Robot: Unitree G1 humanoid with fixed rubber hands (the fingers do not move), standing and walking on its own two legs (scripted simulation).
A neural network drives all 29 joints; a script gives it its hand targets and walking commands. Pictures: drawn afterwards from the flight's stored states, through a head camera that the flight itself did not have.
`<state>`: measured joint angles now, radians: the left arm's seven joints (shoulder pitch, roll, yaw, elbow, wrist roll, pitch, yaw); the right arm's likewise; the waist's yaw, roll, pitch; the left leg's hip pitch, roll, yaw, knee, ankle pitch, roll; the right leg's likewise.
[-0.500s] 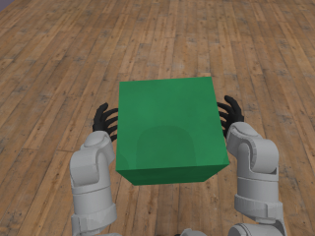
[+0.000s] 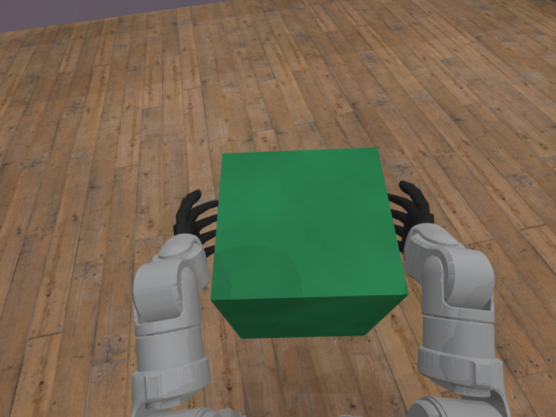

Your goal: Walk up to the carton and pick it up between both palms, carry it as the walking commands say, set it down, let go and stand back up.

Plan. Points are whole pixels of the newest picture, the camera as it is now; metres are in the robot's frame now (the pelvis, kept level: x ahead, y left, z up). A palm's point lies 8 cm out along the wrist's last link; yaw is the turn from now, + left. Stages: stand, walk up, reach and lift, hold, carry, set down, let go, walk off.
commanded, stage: carry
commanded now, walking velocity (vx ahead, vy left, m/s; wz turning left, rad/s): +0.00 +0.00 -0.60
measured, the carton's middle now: (301, 254) +0.35 -0.03 +0.02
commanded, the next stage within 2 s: none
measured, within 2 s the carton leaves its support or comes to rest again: neither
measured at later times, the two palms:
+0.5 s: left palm (249, 255) +0.30 +0.04 +0.11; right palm (518, 310) +0.20 -0.24 +0.11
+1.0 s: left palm (334, 323) +0.21 -0.05 +0.09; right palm out of the picture +0.05 -0.30 +0.10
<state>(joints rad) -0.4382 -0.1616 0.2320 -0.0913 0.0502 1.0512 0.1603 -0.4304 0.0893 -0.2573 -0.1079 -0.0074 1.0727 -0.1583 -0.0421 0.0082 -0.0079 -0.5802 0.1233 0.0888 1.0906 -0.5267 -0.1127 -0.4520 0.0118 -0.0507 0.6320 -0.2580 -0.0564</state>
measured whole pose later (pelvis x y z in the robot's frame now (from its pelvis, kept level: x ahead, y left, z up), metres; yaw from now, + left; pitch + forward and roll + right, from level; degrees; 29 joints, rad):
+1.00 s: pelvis -0.14 +0.00 +0.00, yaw -35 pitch +4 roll +0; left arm -0.38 -0.12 0.23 -0.16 0.03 1.08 0.15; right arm -0.40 0.16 -0.24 -0.11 -0.05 1.04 -0.15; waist 0.02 -0.05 -0.02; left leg -0.37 0.07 0.13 0.64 -0.33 0.01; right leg -0.63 0.04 -0.04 0.96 -0.42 0.01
